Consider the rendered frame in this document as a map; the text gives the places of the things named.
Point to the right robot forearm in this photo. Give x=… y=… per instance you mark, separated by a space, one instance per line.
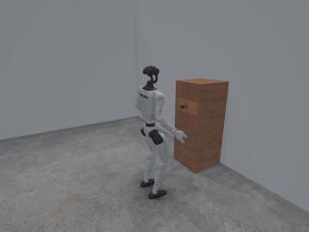
x=164 y=123

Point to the robot right hand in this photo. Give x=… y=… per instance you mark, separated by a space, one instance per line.
x=180 y=134

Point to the left robot upper arm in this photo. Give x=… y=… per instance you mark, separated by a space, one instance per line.
x=137 y=104

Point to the cabinet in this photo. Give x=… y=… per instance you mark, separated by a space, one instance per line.
x=202 y=147

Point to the left robot foot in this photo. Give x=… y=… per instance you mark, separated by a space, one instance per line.
x=144 y=184

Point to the right robot upper arm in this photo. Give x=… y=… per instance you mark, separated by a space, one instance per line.
x=158 y=101

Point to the robot left thigh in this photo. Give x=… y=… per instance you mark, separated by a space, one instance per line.
x=152 y=154

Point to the drawer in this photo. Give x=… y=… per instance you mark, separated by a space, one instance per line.
x=191 y=106

